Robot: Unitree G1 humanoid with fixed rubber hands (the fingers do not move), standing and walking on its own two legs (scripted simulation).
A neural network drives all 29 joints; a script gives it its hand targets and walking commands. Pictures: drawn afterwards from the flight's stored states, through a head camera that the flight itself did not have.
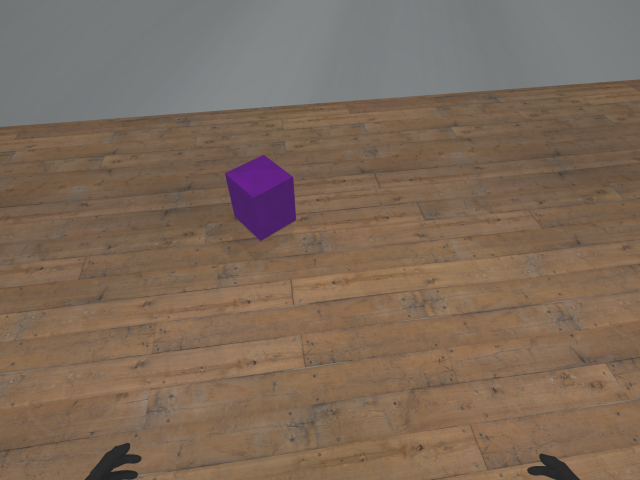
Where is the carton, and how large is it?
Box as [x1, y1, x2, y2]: [225, 155, 295, 240]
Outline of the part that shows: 264,155 225,173 235,216 260,240 295,219 292,176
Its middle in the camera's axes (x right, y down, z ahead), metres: -0.25 -0.19 +1.71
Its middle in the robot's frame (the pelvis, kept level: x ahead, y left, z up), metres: +1.35 +0.26 -0.65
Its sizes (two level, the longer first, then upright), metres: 0.210 0.200 0.250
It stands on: the floor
